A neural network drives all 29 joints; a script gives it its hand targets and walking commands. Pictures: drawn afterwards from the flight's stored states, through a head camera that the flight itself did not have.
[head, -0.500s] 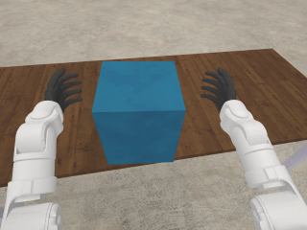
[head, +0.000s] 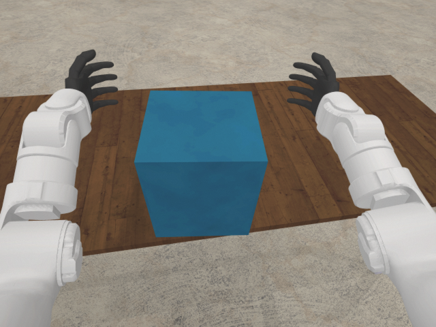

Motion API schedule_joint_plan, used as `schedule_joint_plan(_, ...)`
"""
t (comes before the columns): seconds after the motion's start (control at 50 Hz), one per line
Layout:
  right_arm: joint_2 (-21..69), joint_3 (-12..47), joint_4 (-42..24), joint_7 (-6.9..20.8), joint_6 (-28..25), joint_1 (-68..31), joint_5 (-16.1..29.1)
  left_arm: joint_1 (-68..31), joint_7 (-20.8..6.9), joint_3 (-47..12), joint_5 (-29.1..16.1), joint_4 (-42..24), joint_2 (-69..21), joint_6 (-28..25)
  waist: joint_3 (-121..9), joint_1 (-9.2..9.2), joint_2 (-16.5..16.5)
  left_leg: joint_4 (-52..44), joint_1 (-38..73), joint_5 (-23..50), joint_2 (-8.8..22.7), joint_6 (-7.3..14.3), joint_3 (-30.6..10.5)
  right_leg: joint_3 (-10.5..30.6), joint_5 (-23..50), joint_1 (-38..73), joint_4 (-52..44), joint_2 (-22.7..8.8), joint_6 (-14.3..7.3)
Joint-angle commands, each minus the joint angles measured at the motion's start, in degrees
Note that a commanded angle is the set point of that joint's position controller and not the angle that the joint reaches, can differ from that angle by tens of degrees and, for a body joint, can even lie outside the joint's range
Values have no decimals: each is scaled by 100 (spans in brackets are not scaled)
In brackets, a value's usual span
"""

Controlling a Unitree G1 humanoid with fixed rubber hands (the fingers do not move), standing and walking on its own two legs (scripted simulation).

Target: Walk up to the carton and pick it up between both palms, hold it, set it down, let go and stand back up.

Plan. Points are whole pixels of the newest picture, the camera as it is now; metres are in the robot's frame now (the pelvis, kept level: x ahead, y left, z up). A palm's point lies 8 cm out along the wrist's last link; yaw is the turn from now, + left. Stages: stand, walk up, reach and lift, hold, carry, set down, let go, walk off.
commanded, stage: reach and lift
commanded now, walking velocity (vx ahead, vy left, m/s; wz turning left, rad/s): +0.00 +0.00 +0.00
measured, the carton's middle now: (202, 166) +0.44 +0.04 +0.04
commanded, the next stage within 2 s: none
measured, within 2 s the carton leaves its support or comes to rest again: neither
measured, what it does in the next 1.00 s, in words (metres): stands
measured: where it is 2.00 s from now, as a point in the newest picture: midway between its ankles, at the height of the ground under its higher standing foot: outside the picture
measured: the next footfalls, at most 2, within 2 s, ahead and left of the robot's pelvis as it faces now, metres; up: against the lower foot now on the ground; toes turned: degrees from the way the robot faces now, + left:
none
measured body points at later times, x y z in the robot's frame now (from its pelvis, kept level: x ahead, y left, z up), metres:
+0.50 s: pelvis -0.01 +0.00 +0.00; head +0.02 +0.02 +0.45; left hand +0.44 +0.23 +0.13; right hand +0.45 -0.15 +0.14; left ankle +0.01 +0.14 -0.75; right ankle -0.02 -0.12 -0.75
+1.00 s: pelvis -0.01 +0.00 -0.01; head +0.04 +0.02 +0.43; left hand +0.44 +0.22 +0.09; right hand +0.46 -0.15 +0.10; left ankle +0.01 +0.14 -0.75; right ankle -0.02 -0.12 -0.75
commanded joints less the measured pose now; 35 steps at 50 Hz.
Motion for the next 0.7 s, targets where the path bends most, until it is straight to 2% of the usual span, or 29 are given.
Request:
schedule_joint_plan(0.0,-984,-209,-228,76,-227,-3020,42,-3057,46,-14,-99,-214,880,-380,-2944,-5,347,246,1829,2010,-348,45,1,-167,2335,163,12,238,241)
schedule_joint_plan(0.12,-858,-10,663,122,-345,-3035,50,-3057,-8,-187,-46,714,738,-746,-2731,15,289,207,1741,2026,-353,31,0,-149,2282,186,-47,250,242)
schedule_joint_plan(0.22,-615,53,951,134,-658,-2638,-57,-2660,-72,-260,96,1110,520,-1262,-2525,62,278,173,1706,2158,-375,-2,46,-137,2046,214,-104,266,221)
schedule_joint_plan(0.26,-486,22,898,124,-851,-2408,-165,-2452,-85,-245,172,1128,410,-1527,-2507,94,287,178,1702,2237,-386,-26,71,-138,1939,206,-114,272,207)
schedule_joint_plan(0.34,-371,-238,344,81,-1274,-2389,-451,-2569,-10,-188,192,753,366,-2065,-2881,159,412,283,1732,2329,-402,-139,114,-192,1753,0,-72,288,180)
schedule_joint_plan(0.44,-331,-607,-12,21,-1551,-2578,-888,-2911,160,-220,60,554,290,-2469,-3538,100,551,462,1796,2063,-368,-226,103,-256,1525,-484,12,285,134)
schedule_joint_plan(0.56,-75,-663,619,-67,-1734,-2340,-1218,-2625,168,-215,78,1492,59,-2912,-3797,72,340,636,1428,1988,-338,-182,73,-220,1560,-586,190,227,163)
schedule_joint_plan(0.68,102,-468,1337,-50,-2183,-2054,-1178,-2274,40,-90,320,2514,-60,-3538,-3446,148,150,682,856,2215,-357,-191,117,-172,1826,-330,392,185,222)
